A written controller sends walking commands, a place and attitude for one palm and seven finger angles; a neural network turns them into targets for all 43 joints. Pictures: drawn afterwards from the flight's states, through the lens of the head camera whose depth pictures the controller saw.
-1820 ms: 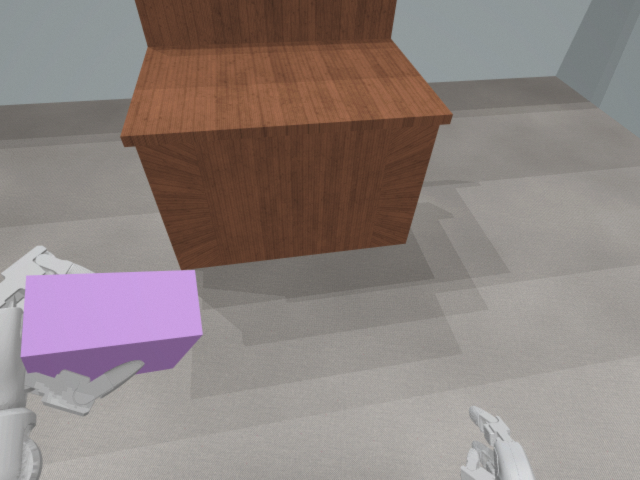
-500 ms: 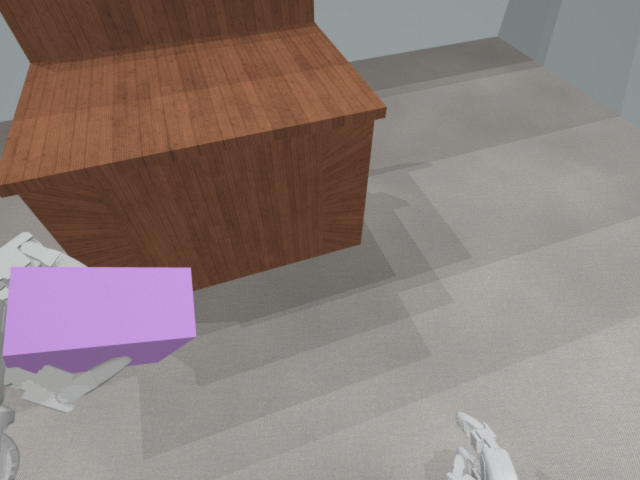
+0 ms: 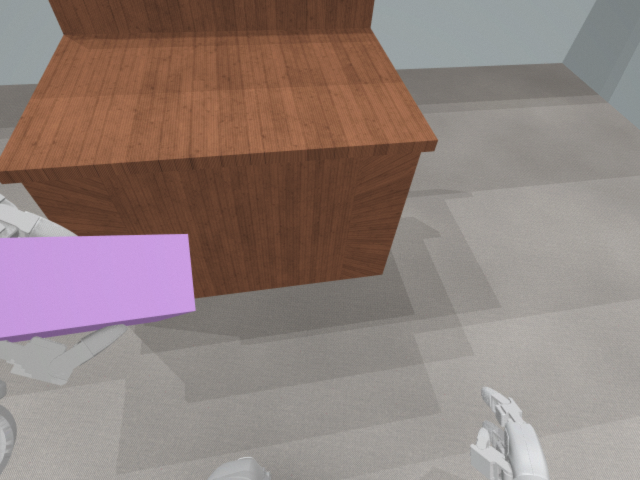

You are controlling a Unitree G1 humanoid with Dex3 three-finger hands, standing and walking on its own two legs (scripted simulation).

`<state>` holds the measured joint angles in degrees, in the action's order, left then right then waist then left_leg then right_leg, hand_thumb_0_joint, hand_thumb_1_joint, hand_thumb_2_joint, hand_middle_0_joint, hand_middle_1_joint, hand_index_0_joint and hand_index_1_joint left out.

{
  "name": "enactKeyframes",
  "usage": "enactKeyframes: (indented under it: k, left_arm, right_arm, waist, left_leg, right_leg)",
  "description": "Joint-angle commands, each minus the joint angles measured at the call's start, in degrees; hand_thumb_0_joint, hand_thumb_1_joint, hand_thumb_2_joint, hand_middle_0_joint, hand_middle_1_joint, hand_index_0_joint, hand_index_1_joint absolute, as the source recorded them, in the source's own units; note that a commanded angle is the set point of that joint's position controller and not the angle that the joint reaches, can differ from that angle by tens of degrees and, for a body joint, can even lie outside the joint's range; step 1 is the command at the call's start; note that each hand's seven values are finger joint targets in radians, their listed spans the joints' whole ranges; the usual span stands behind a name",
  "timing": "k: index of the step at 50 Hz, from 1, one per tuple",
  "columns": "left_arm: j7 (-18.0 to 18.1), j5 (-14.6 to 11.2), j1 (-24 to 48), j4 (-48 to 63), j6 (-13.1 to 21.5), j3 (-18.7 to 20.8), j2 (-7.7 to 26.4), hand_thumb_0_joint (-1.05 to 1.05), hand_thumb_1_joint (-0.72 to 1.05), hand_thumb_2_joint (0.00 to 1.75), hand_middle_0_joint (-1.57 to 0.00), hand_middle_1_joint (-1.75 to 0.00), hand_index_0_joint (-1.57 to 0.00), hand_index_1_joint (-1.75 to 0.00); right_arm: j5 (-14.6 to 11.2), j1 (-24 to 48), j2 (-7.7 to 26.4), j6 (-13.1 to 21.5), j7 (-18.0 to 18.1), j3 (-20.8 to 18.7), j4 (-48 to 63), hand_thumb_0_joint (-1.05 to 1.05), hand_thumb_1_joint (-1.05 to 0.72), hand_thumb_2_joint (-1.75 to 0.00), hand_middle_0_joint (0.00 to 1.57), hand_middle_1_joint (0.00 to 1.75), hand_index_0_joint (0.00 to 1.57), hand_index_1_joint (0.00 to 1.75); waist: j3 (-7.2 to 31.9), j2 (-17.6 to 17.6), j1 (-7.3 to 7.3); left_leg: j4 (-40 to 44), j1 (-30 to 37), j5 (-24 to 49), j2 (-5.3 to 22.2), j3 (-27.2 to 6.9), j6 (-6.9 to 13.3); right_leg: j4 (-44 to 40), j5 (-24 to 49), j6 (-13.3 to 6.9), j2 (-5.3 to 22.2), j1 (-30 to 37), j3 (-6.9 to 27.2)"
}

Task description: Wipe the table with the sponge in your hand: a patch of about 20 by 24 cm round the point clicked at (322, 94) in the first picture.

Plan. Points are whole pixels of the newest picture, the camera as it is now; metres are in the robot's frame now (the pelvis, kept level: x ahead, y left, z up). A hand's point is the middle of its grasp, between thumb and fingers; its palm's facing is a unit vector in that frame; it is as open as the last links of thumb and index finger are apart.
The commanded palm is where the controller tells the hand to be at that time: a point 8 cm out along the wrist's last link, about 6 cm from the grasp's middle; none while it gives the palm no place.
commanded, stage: turn to face it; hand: left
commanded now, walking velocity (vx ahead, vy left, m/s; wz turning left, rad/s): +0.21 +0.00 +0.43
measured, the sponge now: (120, 288) +0.24 +0.20 +0.18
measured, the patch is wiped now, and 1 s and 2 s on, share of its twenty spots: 0.00 0.00 0.00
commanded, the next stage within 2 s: take the last steps up to it in 0.68 s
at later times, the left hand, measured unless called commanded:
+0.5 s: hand (179, 233) +0.29 +0.15 +0.20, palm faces +0.37 -0.83 -0.41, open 10.3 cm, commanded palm +0.23 +0.21 +0.20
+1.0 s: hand (293, 250) +0.28 +0.05 +0.20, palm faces +0.20 -0.84 -0.50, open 10.3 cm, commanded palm +0.24 +0.12 +0.20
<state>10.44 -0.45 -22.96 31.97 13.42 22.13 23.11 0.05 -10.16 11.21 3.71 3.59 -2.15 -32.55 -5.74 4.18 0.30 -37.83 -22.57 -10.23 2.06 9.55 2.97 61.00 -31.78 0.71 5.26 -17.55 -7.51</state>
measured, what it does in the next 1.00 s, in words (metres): steps to the right: right foot, then left foot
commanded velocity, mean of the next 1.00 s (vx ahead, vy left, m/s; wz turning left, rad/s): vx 0.07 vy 0.03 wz -0.25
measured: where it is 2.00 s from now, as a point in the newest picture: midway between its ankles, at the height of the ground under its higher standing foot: outside the picture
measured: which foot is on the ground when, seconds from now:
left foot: down 0.00-0.28, up 0.30-0.52, down 0.54-0.84, up 0.86-1.00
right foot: up 0.00-0.24, down 0.26-0.58, up 0.60-0.80, down 0.82-1.00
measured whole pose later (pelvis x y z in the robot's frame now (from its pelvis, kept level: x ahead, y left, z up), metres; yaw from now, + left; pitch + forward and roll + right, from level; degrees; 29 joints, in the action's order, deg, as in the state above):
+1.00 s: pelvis +0.03 -0.13 +0.02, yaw -10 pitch +0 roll +2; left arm 8.3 -0.8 -30.0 27.8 12.8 20.0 21.2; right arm 0.1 -13.0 11.5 2.6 2.1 0.3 -36.8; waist -2.7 -1.5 2.2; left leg -61.4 -26.3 -21.8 2.7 2.7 -2.2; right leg 30.0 -14.0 -5.4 -0.8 -16.1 -6.4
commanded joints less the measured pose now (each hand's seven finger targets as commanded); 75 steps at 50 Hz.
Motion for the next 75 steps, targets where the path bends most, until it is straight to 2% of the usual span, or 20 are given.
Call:
enactKeyframes:
  k: [1,4,11,12,14,15,18,21,25,29,33,40,42,43,46,49,60,72,73,75]
  left_arm:
    - [-0.6,-0.2,2.1,14.4,4.0,9.0,11.3,0.0,0.1,1.3,-1.2,-1.6,-1.2,-1.6]
    - [-0.8,-1.7,-4.4,17.0,4.2,8.1,8.1,0.0,0.1,1.3,-1.2,-1.6,-1.2,-1.6]
    - [-0.4,-0.9,5.9,6.5,2.1,2.1,4.1,0.0,0.1,1.3,-1.2,-1.6,-1.2,-1.6]
    - [-0.4,-0.4,8.3,5.2,1.9,1.6,4.7,0.0,0.1,1.3,-1.2,-1.6,-1.2,-1.6]
    - [-0.4,-0.5,12.5,4.5,0.2,1.6,7.1,0.0,0.1,1.3,-1.2,-1.6,-1.2,-1.6]
    - [-0.5,-0.7,12.8,5.0,-0.1,2.0,8.0,0.0,0.1,1.3,-1.2,-1.6,-1.2,-1.6]
    - [-0.3,-0.5,7.6,6.1,1.0,3.8,7.9,0.0,0.1,1.3,-1.2,-1.6,-1.2,-1.6]
    - [-0.2,-0.7,0.2,8.9,1.9,6.6,8.5,0.0,0.1,1.3,-1.2,-1.6,-1.2,-1.6]
    - [0.0,-1.5,-4.0,10.9,2.4,6.9,7.4,0.0,0.1,1.3,-1.2,-1.6,-1.2,-1.6]
    - [-0.8,-1.7,-4.3,11.2,3.5,6.7,8.3,0.0,0.1,1.3,-1.2,-1.6,-1.2,-1.6]
    - [-1.4,-0.7,-0.2,10.1,2.3,1.7,4.9,0.0,0.1,1.3,-1.2,-1.6,-1.2,-1.6]
    - [-1.1,-0.7,0.1,9.1,1.7,4.6,7.4,0.0,0.1,1.3,-1.2,-1.6,-1.2,-1.6]
    - [-0.3,-1.0,-0.9,7.6,1.4,6.8,10.1,0.0,0.1,1.3,-1.2,-1.6,-1.2,-1.6]
    - [-0.2,-1.8,-2.5,7.9,1.0,8.2,11.1,0.0,0.1,1.3,-1.2,-1.6,-1.2,-1.6]
    - [0.2,-1.7,-6.1,7.2,1.9,8.3,9.5,0.0,0.1,1.3,-1.2,-1.6,-1.2,-1.6]
    - [-0.5,-1.1,-4.4,4.8,3.3,7.6,9.1,0.0,0.1,1.3,-1.2,-1.6,-1.2,-1.6]
    - [-0.3,-0.8,-1.3,3.8,4.0,3.9,8.0,0.0,0.1,1.3,-1.2,-1.6,-1.2,-1.6]
    - [0.8,-0.9,5.5,5.9,2.8,2.0,6.6,0.0,0.1,1.3,-1.2,-1.6,-1.2,-1.6]
    - [0.7,-1.0,6.2,6.7,3.0,1.7,6.3,0.0,0.1,1.3,-1.2,-1.6,-1.2,-1.6]
    - [0.5,-1.0,6.9,9.5,3.7,1.9,6.0,0.0,0.1,1.3,-1.2,-1.6,-1.2,-1.6]
  right_arm:
    - [-0.9,2.9,6.0,3.2,-0.4,-1.5,6.7,0.0,-0.9,-0.9,0.2,0.3,0.2,0.3]
    - [-0.8,2.3,6.0,4.0,-0.9,-1.2,6.6,0.0,-0.9,-0.9,0.2,0.3,0.2,0.3]
    - [-0.8,1.3,6.1,5.5,0.5,0.4,5.4,0.0,-0.9,-0.9,0.2,0.3,0.2,0.3]
    - [-0.6,1.0,5.5,5.3,0.6,0.6,5.2,0.0,-0.9,-0.9,0.2,0.3,0.2,0.3]
    - [-0.1,2.2,4.5,5.1,1.0,1.3,5.6,0.0,-0.9,-0.9,0.2,0.3,0.2,0.3]
    - [0.1,3.7,5.5,5.3,0.7,0.7,5.3,0.0,-0.9,-0.9,0.2,0.3,0.2,0.3]
    - [0.2,5.4,3.9,3.9,0.4,2.1,5.1,0.0,-0.9,-0.9,0.2,0.3,0.2,0.3]
    - [0.4,5.9,3.8,2.2,0.2,1.7,7.2,0.0,-0.9,-0.9,0.2,0.3,0.2,0.3]
    - [-0.2,2.8,4.9,0.6,0.0,0.5,9.0,0.0,-0.9,-0.9,0.2,0.3,0.2,0.3]
    - [0.1,2.9,7.0,1.5,0.1,-0.8,10.2,0.0,-0.9,-0.9,0.2,0.3,0.2,0.3]
    - [-0.5,0.3,8.4,3.5,-1.1,-1.5,8.4,0.0,-0.9,-0.9,0.2,0.3,0.2,0.3]
    - [-0.8,1.6,7.8,4.9,-1.3,-0.8,8.7,0.0,-0.9,-0.9,0.2,0.3,0.2,0.3]
    - [-0.8,1.5,5.4,4.1,-1.1,-0.2,8.9,0.0,-0.9,-0.9,0.2,0.3,0.2,0.3]
    - [-0.6,2.5,6.6,3.8,-0.9,-1.0,8.6,0.0,-0.9,-0.9,0.2,0.3,0.2,0.3]
    - [-0.1,3.0,5.0,2.6,-0.9,1.1,5.8,0.0,-0.9,-0.9,0.2,0.3,0.2,0.3]
    - [-0.2,3.2,5.7,2.0,-0.3,0.3,4.8,0.0,-0.9,-0.9,0.2,0.3,0.2,0.3]
    - [0.0,0.7,7.1,3.8,0.0,-1.1,5.4,0.0,-0.9,-0.9,0.2,0.3,0.2,0.3]
    - [0.0,0.6,6.2,4.0,0.5,-0.4,6.5,0.0,-0.9,-0.9,0.2,0.3,0.2,0.3]
    - [-0.2,0.4,6.5,3.9,0.6,-0.5,6.8,0.0,-0.9,-0.9,0.2,0.3,0.2,0.3]
    - [-0.5,0.4,8.0,4.1,0.2,-0.7,7.6,0.0,-0.9,-0.9,0.2,0.3,0.2,0.3]
  waist:
    - [10.8,-16.6,-0.42]
    - [12.6,-17.8,-1.17]
    - [10.8,-13.5,-0.35]
    - [10.3,-7.8,0.04]
    - [8.7,9.4,0.35]
    - [8.5,12.8,-0.67]
    - [11.6,6.1,-0.83]
    - [15.3,4.8,-1.53]
    - [17.3,-0.6,0.01]
    - [14.0,-24.3,-1.32]
    - [11.0,-18.9,-0.28]
    - [11.0,-15.1,-0.5]
    - [13.3,5.6,-0.06]
    - [13.6,11.1,-1.63]
    - [12.4,1.0,0.38]
    - [11.9,1.2,0.74]
    - [9.2,1.3,-0.73]
    - [9.3,-0.1,-0.07]
    - [9.1,-3.4,0.39]
    - [9.0,-20.0,0.36]
  left_leg:
    - [19.4,11.3,-4.4,20.2,-34.4,13.6]
    - [19.3,4.8,-3.4,13.9,-18.1,7.9]
    - [10.8,3.8,-10.1,11.1,-7.3,0.8]
    - [5.1,4.4,-11.7,8.5,-5.1,-0.9]
    - [-8.9,-1.4,-18.3,-0.7,-2.1,-4.5]
    - [-15.5,-3.8,-19.4,0.1,-4.8,-4.8]
    - [-16.1,-4.4,-19.0,1.0,-6.8,-5.6]
    - [-6.0,-2.3,-15.4,0.0,-4.5,-5.6]
    - [11.7,9.0,-0.7,1.2,-4.0,-5.4]
    - [17.0,20.5,36.0,21.0,-18.8,3.2]
    - [13.7,18.3,35.2,17.9,-8.6,2.3]
    - [7.2,6.9,8.9,14.2,-3.8,-1.6]
    - [-7.5,-3.3,-18.4,2.6,0.2,-5.0]
    - [-19.0,-6.7,-22.3,0.4,-4.5,-4.6]
    - [-28.1,-13.3,-13.1,2.2,-10.4,-5.1]
    - [-23.8,-11.4,-9.4,2.8,-9.3,-5.1]
    - [-6.7,-7.0,-8.7,2.3,-6.2,-2.8]
    - [12.2,10.3,-10.3,-0.4,-2.1,-1.5]
    - [15.7,14.2,-11.0,1.0,-4.1,-0.4]
    - [22.7,24.6,-4.0,16.3,-26.7,6.7]
  right_leg:
    - [11.3,0.0,1.8,2.1,-17.5,9.6]
    - [-3.9,6.5,1.8,0.2,-6.4,3.3]
    - [-30.7,13.5,2.4,-4.8,6.1,-1.6]
    - [-36.3,16.9,1.0,-2.3,5.4,3.1]
    - [-42.4,27.5,-6.0,10.5,2.8,25.6]
    - [-43.1,34.7,-8.8,13.6,4.7,30.2]
    - [-35.9,60.7,-9.7,11.9,11.7,20.1]
    - [-33.6,64.3,-9.3,9.6,16.3,16.9]
    - [-31.1,52.1,-6.1,6.7,12.2,16.5]
    - [-15.6,3.7,0.8,-4.2,-8.2,7.4]
    - [-16.0,8.3,1.1,-4.7,-6.6,3.5]
    - [-35.1,21.2,0.7,-3.5,10.0,1.4]
    - [-40.0,32.6,-6.1,9.6,13.0,21.9]
    - [-44.4,28.5,-9.0,14.2,12.2,30.7]
    - [-43.7,28.7,-10.9,13.2,14.5,24.3]
    - [-44.3,31.4,-9.0,11.5,12.7,17.3]
    - [-51.3,2.3,-10.3,14.2,8.6,20.9]
    - [-42.8,0.2,-7.9,9.5,3.6,16.5]
    - [-37.5,1.7,-6.2,6.8,0.7,14.5]
    - [-12.8,1.6,-1.0,-4.5,-15.2,2.1]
